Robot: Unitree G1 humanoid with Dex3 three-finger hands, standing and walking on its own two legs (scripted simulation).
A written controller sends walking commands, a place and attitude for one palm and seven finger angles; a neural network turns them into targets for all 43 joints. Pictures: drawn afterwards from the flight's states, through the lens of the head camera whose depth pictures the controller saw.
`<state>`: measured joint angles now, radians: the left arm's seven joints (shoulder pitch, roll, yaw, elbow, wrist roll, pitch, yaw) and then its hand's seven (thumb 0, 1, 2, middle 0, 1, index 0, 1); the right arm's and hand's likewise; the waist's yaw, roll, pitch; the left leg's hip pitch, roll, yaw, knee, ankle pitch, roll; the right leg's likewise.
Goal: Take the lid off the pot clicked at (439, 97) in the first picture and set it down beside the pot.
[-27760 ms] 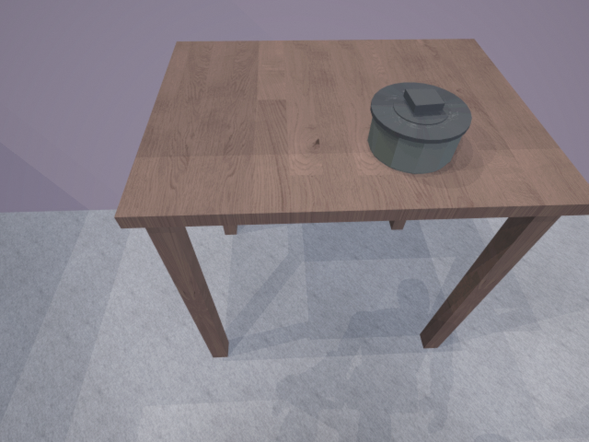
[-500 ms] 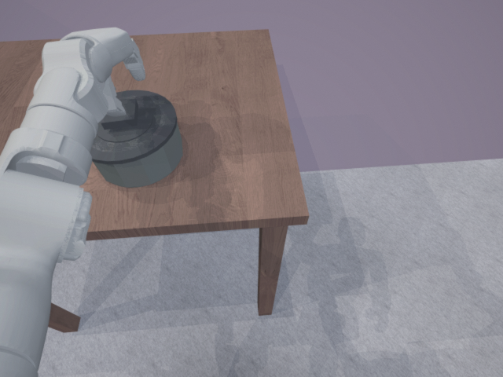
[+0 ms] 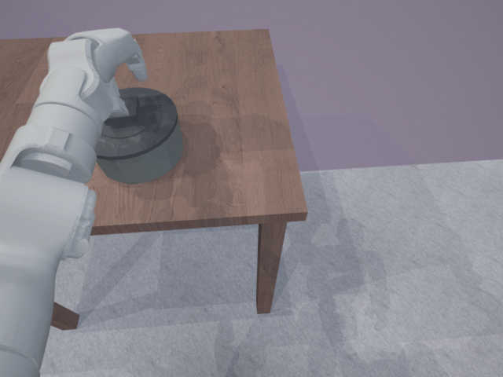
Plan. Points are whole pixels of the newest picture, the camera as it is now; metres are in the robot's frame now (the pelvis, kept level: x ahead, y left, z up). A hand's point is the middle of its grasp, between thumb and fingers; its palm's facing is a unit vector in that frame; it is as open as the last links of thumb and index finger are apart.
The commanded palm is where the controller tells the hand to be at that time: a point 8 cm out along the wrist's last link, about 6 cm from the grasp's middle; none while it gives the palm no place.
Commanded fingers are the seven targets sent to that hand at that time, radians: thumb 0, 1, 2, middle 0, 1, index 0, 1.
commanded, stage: move the open hand above the knob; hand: left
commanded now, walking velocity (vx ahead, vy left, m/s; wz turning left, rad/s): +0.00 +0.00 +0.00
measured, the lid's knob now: (122, 110) +0.53 +0.18 +0.13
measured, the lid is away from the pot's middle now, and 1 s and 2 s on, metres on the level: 0.00 0.00 0.00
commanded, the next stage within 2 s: lower the open fingers around the knob in 1.20 s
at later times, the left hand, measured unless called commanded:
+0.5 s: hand (105, 91) +0.51 +0.18 +0.19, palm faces -0.32 -0.04 -0.95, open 10.4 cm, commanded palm +0.50 +0.18 +0.25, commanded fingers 0.00 -0.17 1.11 -0.61 -0.49 -0.61 -0.49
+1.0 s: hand (110, 90) +0.50 +0.17 +0.19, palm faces -0.31 -0.05 -0.95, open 10.4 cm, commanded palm +0.50 +0.17 +0.25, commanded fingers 0.00 -0.17 1.11 -0.61 -0.49 -0.61 -0.49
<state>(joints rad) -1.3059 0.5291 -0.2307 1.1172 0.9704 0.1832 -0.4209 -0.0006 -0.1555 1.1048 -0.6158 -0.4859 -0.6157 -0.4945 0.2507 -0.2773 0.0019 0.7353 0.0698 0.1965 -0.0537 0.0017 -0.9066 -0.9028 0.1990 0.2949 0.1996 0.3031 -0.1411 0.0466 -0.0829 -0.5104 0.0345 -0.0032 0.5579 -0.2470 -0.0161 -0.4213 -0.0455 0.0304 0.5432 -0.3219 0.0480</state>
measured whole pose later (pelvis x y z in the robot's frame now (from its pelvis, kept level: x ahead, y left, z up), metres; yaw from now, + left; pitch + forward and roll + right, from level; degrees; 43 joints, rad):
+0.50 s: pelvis +0.00 +0.00 +0.00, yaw +0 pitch +11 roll +0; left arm -1.26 0.55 -0.23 1.07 0.97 0.16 -0.43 0.00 -0.16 1.10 -0.62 -0.49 -0.62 -0.49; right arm 0.26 -0.27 0.00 0.72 0.07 0.19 -0.05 0.00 -0.91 -0.90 0.20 0.29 0.20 0.30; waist -0.13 0.05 -0.08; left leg -0.50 0.03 0.00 0.56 -0.25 -0.01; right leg -0.41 -0.05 0.03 0.53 -0.32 0.05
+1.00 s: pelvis +0.00 +0.00 +0.00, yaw +0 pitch +11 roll +0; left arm -1.27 0.53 -0.22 1.10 0.97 0.17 -0.42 0.00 -0.16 1.10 -0.62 -0.49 -0.62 -0.49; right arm 0.26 -0.27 0.01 0.73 0.07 0.19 -0.05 0.00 -0.91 -0.90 0.20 0.29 0.20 0.30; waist -0.13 0.05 -0.09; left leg -0.49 0.03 0.01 0.55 -0.25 -0.01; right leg -0.40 -0.05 0.04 0.53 -0.32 0.05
